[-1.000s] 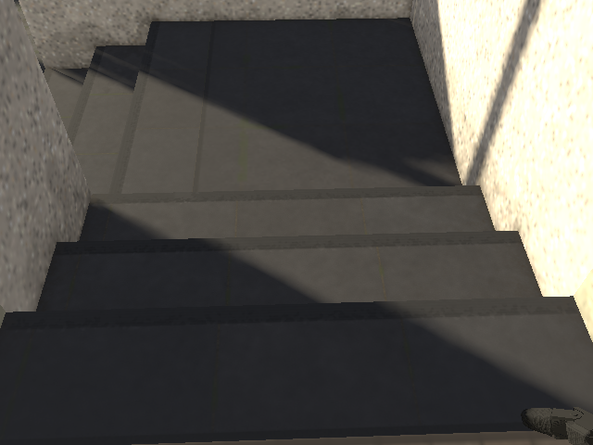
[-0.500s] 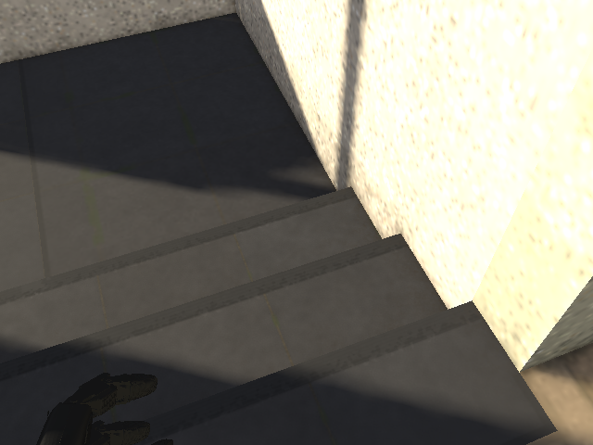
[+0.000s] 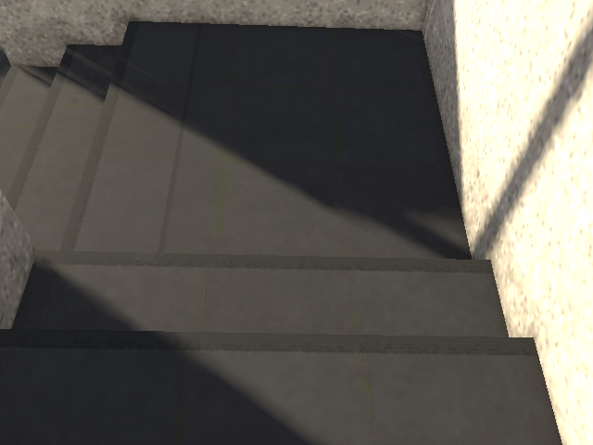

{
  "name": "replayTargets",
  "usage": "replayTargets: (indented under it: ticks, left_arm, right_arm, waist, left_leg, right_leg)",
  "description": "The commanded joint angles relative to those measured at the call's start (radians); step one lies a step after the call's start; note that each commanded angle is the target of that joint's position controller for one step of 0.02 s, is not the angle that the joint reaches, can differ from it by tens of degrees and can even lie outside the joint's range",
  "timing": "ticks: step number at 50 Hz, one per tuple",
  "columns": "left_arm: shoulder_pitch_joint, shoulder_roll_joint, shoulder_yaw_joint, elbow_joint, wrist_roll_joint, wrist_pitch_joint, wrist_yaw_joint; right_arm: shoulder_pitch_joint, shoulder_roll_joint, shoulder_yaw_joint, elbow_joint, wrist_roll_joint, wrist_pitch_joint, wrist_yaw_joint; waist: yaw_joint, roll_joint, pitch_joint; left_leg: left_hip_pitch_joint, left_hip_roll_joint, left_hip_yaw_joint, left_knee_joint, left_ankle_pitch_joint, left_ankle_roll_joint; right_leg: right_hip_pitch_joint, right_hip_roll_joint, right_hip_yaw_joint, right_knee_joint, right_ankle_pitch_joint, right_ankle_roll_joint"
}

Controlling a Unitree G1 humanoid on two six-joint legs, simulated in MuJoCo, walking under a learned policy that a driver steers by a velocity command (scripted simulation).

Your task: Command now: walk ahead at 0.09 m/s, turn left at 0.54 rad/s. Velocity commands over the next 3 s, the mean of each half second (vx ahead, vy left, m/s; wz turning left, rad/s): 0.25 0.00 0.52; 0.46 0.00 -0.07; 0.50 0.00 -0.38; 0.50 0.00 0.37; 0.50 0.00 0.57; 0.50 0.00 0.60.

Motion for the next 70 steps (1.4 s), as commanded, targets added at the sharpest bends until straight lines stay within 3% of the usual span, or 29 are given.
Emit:
replayTargets:
  ticks: [1, 3, 5, 8, 15, 18, 19, 20, 21, 23, 26, 34, 38, 40, 41, 42, 43, 44, 45, 47, 49, 54, 56, 58, 60, 63, 67, 68, 70]
  left_arm:
    - [0.026, 0.122, 0.025, -0.074, -0.006, 0.011, 0.01]
    - [0.001, 0.128, 0.032, -0.08, 0.015, 0.031, 0.028]
    - [0.023, 0.104, 0.029, -0.07, 0.016, 0.035, 0.028]
    - [-0.005, 0.082, 0.019, -0.078, 0.012, 0.03, 0.025]
    - [-0.026, 0.089, 0.018, -0.085, -0.001, -0.022, -0.006]
    - [0.095, 0.075, 0.02, -0.042, -0.001, -0.044, -0.019]
    - [0.177, 0.085, 0.024, -0.009, 0.009, -0.047, -0.019]
    - [0.274, 0.128, 0.029, 0.014, 0.029, -0.051, -0.018]
    - [0.224, 0.245, 0.052, -0.001, 0.056, -0.05, -0.027]
    - [0.091, 0.165, 0.034, -0.043, 0.025, -0.06, -0.01]
    - [0.129, 0.125, 0.015, -0.028, 0.013, -0.057, 0.004]
    - [0.281, 0.138, -0.001, 0.056, 0.0, -0.045, 0.006]
    - [0.318, 0.169, 0.004, 0.075, -0.009, -0.027, -0.001]
    - [0.31, 0.177, 0.008, 0.08, -0.015, -0.014, 0.005]
    - [0.297, 0.171, 0.005, 0.077, -0.016, -0.013, 0.006]
    - [0.272, 0.135, -0.007, 0.053, -0.008, -0.018, 0.002]
    - [0.39, 0.008, -0.038, 0.026, 0.013, -0.037, -0.006]
    - [0.394, 0.055, -0.025, 0.025, -0.021, -0.055, -0.006]
    - [0.306, 0.141, 0.009, 0.009, -0.051, -0.05, -0.005]
    - [0.253, 0.116, 0.018, 0.01, -0.038, -0.023, 0.0]
    - [0.27, 0.068, 0.02, 0.005, -0.028, 0.003, -0.002]
    - [0.217, 0.04, 0.025, -0.035, 0.002, 0.019, -0.005]
    - [0.141, 0.065, 0.042, -0.057, -0.019, 0.0, -0.018]
    - [0.089, 0.067, 0.041, -0.074, -0.005, -0.007, -0.032]
    - [0.005, 0.018, 0.023, -0.098, 0.011, -0.013, -0.065]
    - [-0.046, 0.008, 0.02, -0.127, -0.012, 0.017, -0.09]
    - [-0.113, -0.008, 0.006, -0.126, -0.009, 0.046, -0.088]
    - [-0.047, 0.007, 0.015, -0.102, -0.01, 0.038, -0.081]
    - [0.288, 0.103, 0.067, 0.025, 0.002, 0.019, -0.054]
  right_arm:
    - [0.079, -0.16, -0.047, -0.071, 0.02, -0.016, -0.002]
    - [0.026, -0.139, -0.038, -0.081, 0.017, -0.003, -0.02]
    - [0.022, -0.141, -0.041, -0.091, -0.001, 0.0, -0.035]
    - [0.048, -0.149, -0.048, -0.092, 0.018, 0.004, -0.058]
    - [0.072, -0.169, -0.055, -0.104, 0.023, 0.014, -0.068]
    - [0.033, -0.141, -0.044, -0.116, 0.033, 0.028, -0.067]
    - [0.029, -0.103, -0.033, -0.119, 0.033, 0.029, -0.068]
    - [0.057, -0.011, -0.009, -0.112, 0.034, 0.025, -0.068]
    - [0.06, -0.037, -0.016, -0.161, 0.05, 0.006, -0.062]
    - [0.055, -0.134, -0.04, -0.123, 0.048, -0.019, -0.056]
    - [0.065, -0.104, -0.037, -0.081, 0.022, -0.032, -0.043]
    - [-0.167, -0.011, 0.004, -0.146, 0.026, -0.072, -0.01]
    - [-0.154, -0.033, -0.002, -0.142, 0.039, -0.09, 0.01]
    - [-0.062, -0.065, -0.018, -0.121, 0.044, -0.097, 0.008]
    - [0.062, -0.097, -0.037, -0.083, 0.042, -0.098, 0.001]
    - [0.239, -0.154, -0.059, -0.047, 0.029, -0.098, -0.007]
    - [0.318, -0.244, -0.077, -0.033, 0.021, -0.087, -0.011]
    - [0.348, -0.181, -0.062, -0.015, 0.019, -0.084, 0.002]
    - [0.294, -0.121, -0.042, -0.003, 0.022, -0.084, 0.008]
    - [0.163, -0.041, -0.016, -0.004, 0.021, -0.09, 0.013]
    - [0.098, -0.014, -0.017, 0.014, 0.02, -0.103, 0.01]
    - [0.152, -0.069, -0.044, 0.107, 0.004, -0.134, -0.01]
    - [0.151, -0.07, -0.044, 0.122, 0.019, -0.149, -0.031]
    - [0.137, -0.078, -0.042, 0.135, 0.017, -0.142, -0.058]
    - [0.165, -0.06, -0.033, 0.148, 0.015, -0.129, -0.079]
    - [0.208, -0.081, -0.039, 0.166, 0.015, -0.108, -0.081]
    - [0.298, -0.068, -0.035, 0.209, 0.034, -0.064, -0.08]
    - [0.307, -0.08, -0.033, 0.223, 0.035, -0.054, -0.075]
    - [0.277, -0.131, -0.034, 0.251, 0.04, -0.053, -0.061]
  waist:
    - [-0.032, 0.055, -0.257]
    - [0.001, 0.074, -0.182]
    - [0.013, 0.103, -0.199]
    - [-0.004, 0.12, -0.223]
    - [-0.019, 0.176, -0.163]
    - [0.056, 0.164, -0.136]
    - [0.085, 0.123, -0.132]
    - [0.087, -0.059, -0.159]
    - [0.028, -0.239, -0.056]
    - [-0.007, -0.178, 0.05]
    - [0.005, -0.138, 0.016]
    - [0.115, -0.131, 0.022]
    - [0.091, -0.152, 0.012]
    - [0.018, -0.159, -0.014]
    - [-0.053, -0.132, -0.076]
    - [-0.139, -0.067, -0.215]
    - [-0.099, 0.233, -0.385]
    - [-0.111, 0.317, -0.425]
    - [-0.101, 0.21, -0.253]
    - [-0.051, 0.127, -0.114]
    - [-0.004, 0.137, -0.069]
    - [0.003, 0.019, -0.065]
    - [0.0, 0.062, -0.017]
    - [0.01, 0.046, 0.012]
    - [-0.034, 0.026, -0.003]
    - [-0.062, 0.065, 0.022]
    - [-0.126, 0.022, 0.055]
    - [-0.092, 0.023, 0.037]
    - [0.089, 0.002, -0.106]
  left_leg:
    - [0.432, 0.301, -0.48, -0.283, 0.188, 0.226]
    - [0.266, 0.227, -0.402, -0.317, 0.081, 0.171]
    - [0.241, 0.196, -0.374, -0.321, 0.116, 0.163]
    - [0.254, 0.164, -0.412, -0.367, -0.257, 0.158]
    - [0.173, 0.153, -0.519, -0.385, -0.497, 0.138]
    - [0.049, 0.104, -0.493, -0.337, -0.538, 0.09]
    - [-0.026, 0.056, -0.431, -0.238, -0.537, 0.046]
    - [-0.136, -0.063, -0.274, 0.111, -0.484, -0.024]
    - [-0.345, -0.115, -0.211, 0.259, -0.398, -0.034]
    - [-0.423, -0.039, -0.252, 0.382, -0.212, -0.043]
    - [-0.359, -0.011, -0.197, 0.408, -0.059, -0.074]
    - [-0.181, 0.069, -0.018, 0.051, 0.146, -0.109]
    - [0.015, 0.024, 0.009, -0.038, 0.059, -0.103]
    - [0.15, 0.008, 0.003, -0.118, 0.014, -0.069]
    - [0.321, 0.003, 0.002, -0.169, 0.035, -0.035]
    - [0.582, 0.126, -0.104, -0.151, 0.058, 0.023]
    - [0.923, 0.393, -0.438, -0.138, 0.047, 0.149]
    - [0.838, 0.443, -0.655, -0.284, -0.163, 0.213]
    - [0.694, 0.407, -0.535, -0.32, -0.176, 0.185]
    - [0.495, 0.325, -0.316, -0.38, -0.065, 0.145]
    - [0.4, 0.28, -0.2, -0.424, 0.019, 0.126]
    - [0.41, 0.328, -0.075, -0.37, 0.266, 0.162]
    - [0.447, 0.315, -0.044, -0.366, 0.144, 0.098]
    - [0.328, 0.26, 0.07, -0.32, 0.076, 0.054]
    - [0.188, 0.228, 0.168, -0.24, -0.022, 0.027]
    - [0.212, 0.267, 0.173, -0.107, -0.104, 0.009]
    - [0.369, 0.345, 0.114, 0.149, -0.043, -0.016]
    - [0.367, 0.348, 0.093, 0.243, 0.06, -0.01]
    - [0.233, 0.283, 0.125, 0.682, 0.241, -0.03]
  right_leg:
    - [-0.335, 0.007, 0.146, 0.254, 0.035, -0.012]
    - [-0.258, -0.01, 0.154, 0.135, 0.146, -0.011]
    - [-0.205, 0.011, 0.147, 0.055, 0.19, 0.001]
    - [-0.194, 0.017, 0.146, -0.127, 0.233, 0.013]
    - [-0.056, 0.05, 0.126, -0.372, 0.206, -0.018]
    - [0.159, 0.04, 0.092, -0.584, 0.33, -0.068]
    - [0.263, -0.004, 0.108, -0.66, 0.327, -0.086]
    - [0.367, -0.2, 0.342, -0.762, 0.126, -0.127]
    - [0.295, -0.349, 0.706, -0.887, -0.154, -0.242]
    - [0.234, -0.324, 0.651, -0.924, -0.188, -0.249]
    - [0.244, -0.23, 0.446, -0.922, 0.015, -0.2]
    - [0.236, -0.174, 0.214, -0.923, 0.431, -0.214]
    - [0.206, -0.191, 0.238, -0.864, 0.536, -0.231]
    - [0.219, -0.211, 0.269, -0.784, 0.634, -0.211]
    - [0.192, -0.179, 0.242, -0.656, 0.753, -0.187]
    - [0.073, -0.129, 0.199, -0.404, 0.675, -0.151]
    - [-0.26, 0.015, 0.104, -0.024, 0.157, -0.075]
    - [-0.368, 0.03, 0.2, 0.132, 0.015, -0.077]
    - [-0.413, -0.014, 0.217, 0.207, 0.095, -0.083]
    - [-0.375, -0.071, 0.197, 0.179, 0.238, -0.073]
    - [-0.317, -0.105, 0.202, 0.1, 0.312, -0.073]
    - [-0.403, -0.095, 0.226, 0.026, 0.509, -0.065]
    - [-0.481, -0.092, 0.281, -0.122, 0.667, -0.084]
    - [-0.394, -0.064, 0.246, -0.297, 0.863, -0.09]
    - [-0.195, -0.032, 0.136, -0.402, 1.129, -0.095]
    - [-0.177, -0.038, 0.148, -0.46, 1.09, -0.097]
    - [-0.252, -0.076, 0.125, -0.599, 0.951, -0.107]
    - [-0.173, -0.058, 0.1, -0.624, 0.874, -0.12]
    - [0.289, 0.015, 0.005, -0.707, 0.888, -0.17]
Next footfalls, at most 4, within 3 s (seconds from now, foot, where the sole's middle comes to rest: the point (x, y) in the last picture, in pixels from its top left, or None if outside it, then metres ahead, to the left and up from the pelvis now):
0.40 right None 0.14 -0.15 -0.75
0.84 left None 0.28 0.19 -0.75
1.40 right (325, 386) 0.60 -0.06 -0.90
1.98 left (217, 301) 0.91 0.24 -1.05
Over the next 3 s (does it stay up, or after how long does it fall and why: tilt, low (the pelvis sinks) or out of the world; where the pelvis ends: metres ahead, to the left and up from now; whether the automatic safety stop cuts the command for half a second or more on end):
stays up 1.32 0.31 -0.44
